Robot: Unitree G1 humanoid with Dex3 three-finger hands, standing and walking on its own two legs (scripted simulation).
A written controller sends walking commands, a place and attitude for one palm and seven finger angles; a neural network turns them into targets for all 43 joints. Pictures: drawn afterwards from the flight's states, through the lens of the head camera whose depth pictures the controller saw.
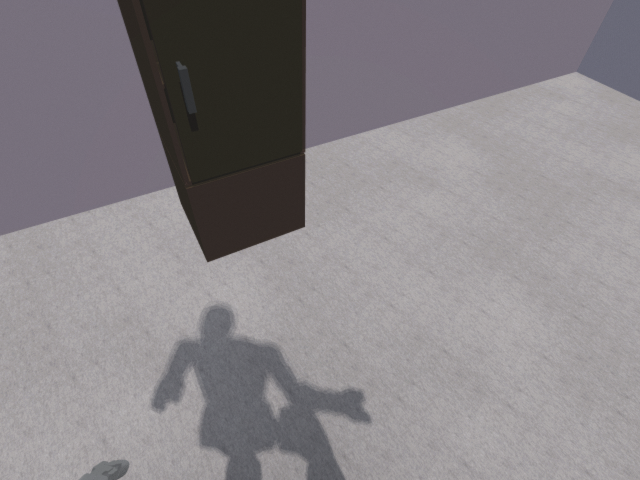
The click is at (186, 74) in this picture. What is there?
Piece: cupboard door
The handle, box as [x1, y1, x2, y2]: [176, 61, 196, 113]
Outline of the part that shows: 177,61 176,65 187,110 189,113 196,112 187,69 184,65 182,66 179,61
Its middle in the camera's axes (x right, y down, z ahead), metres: -0.36 -0.40 +1.02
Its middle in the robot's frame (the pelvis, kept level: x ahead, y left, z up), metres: +1.02 +0.41 -0.02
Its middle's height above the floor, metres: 0.75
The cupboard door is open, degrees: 0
